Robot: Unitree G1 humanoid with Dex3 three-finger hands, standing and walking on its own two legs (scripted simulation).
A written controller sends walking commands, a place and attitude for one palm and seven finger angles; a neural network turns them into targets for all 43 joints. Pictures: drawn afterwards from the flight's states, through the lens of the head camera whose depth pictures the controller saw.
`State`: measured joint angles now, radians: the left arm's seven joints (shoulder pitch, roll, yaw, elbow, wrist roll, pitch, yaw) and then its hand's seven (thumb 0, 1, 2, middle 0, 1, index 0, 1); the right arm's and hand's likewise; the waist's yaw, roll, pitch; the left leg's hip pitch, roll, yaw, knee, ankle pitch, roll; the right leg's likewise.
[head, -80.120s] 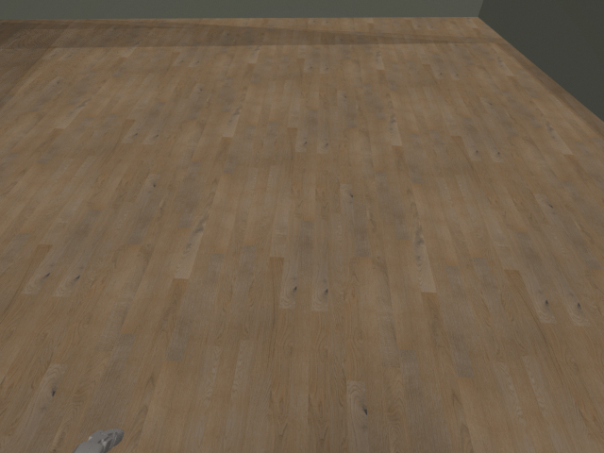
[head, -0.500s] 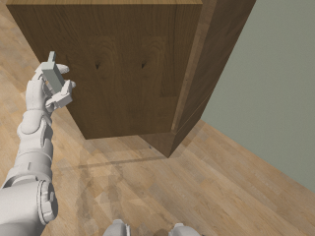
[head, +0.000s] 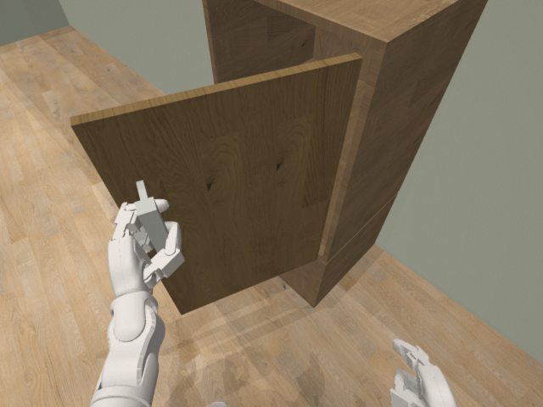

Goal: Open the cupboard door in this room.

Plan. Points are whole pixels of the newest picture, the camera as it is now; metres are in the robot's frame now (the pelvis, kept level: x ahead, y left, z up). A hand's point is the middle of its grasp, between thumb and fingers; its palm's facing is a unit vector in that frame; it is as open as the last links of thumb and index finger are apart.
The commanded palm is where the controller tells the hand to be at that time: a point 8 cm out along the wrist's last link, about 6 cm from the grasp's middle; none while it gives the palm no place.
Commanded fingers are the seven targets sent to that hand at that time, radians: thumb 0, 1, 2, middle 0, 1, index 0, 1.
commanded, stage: pull the door open along its arc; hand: left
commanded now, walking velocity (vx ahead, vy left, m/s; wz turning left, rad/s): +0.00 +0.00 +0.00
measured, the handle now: (154, 220) +0.37 +0.19 +0.07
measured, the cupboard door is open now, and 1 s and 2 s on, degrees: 69 88 91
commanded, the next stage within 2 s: open thumb and fingers to let go in 0.44 s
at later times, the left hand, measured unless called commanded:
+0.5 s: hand (223, 304) +0.24 +0.07 +0.07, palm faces +0.40 -0.92 +0.02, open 6.4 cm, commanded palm +0.19 +0.11 +0.06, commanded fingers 0.00 0.90 0.90 -0.40 -1.35 -0.40 -1.35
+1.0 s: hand (218, 306) +0.24 +0.08 +0.07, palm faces +0.41 -0.91 +0.00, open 11.5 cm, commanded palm +0.19 +0.12 +0.06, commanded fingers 0.00 -0.50 0.30 -0.28 -1.10 -0.28 -1.10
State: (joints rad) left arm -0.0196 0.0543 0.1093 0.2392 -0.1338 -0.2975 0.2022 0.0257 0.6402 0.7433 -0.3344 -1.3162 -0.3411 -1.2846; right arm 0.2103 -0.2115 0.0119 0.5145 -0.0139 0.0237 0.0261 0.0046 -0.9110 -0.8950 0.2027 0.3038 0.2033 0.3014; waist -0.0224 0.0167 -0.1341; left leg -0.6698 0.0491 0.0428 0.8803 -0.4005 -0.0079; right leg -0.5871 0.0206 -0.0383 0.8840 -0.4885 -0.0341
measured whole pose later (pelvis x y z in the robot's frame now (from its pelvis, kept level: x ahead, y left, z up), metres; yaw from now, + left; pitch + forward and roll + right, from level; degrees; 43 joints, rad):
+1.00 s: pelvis +0.00 -0.02 +0.00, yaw +4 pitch +7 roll +0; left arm 0.33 -0.07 -0.24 -0.07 0.07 -0.22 0.50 0.01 -0.12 0.46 -0.33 -1.24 -0.33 -1.24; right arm 0.21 -0.20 0.03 0.50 -0.07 0.01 0.01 0.01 -0.91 -0.89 0.20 0.30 0.21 0.30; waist 0.00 0.04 -0.12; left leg -0.62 0.03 -0.03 0.90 -0.40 -0.04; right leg -0.52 0.01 -0.11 0.91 -0.52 -0.06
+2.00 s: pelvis -0.02 +0.01 -0.02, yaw +2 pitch +8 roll -1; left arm 0.53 0.11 -0.21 -0.27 -0.05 -0.29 0.05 -0.01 -0.50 0.30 -0.18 -0.31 -0.18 -0.32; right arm 0.28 -0.21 0.03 0.39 -0.01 -0.03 0.02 0.01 -0.91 -0.90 0.20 0.30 0.20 0.30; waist -0.02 0.04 -0.11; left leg -0.71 0.03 0.01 1.00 -0.43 0.00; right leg -0.61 0.00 -0.07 1.00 -0.53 -0.03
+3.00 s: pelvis -0.02 +0.01 -0.02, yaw +2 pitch +8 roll -3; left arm 0.69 0.22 0.05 -0.44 -0.25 -0.27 -0.16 -0.01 -0.50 0.30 -0.15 -0.30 -0.15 -0.30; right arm 0.28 -0.20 0.02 0.39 0.04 -0.06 -0.06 0.01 -0.91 -0.90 0.20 0.30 0.20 0.30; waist 0.02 0.07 -0.14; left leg -0.73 0.04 -0.02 1.05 -0.45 0.01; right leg -0.60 0.01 -0.09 1.00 -0.53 -0.02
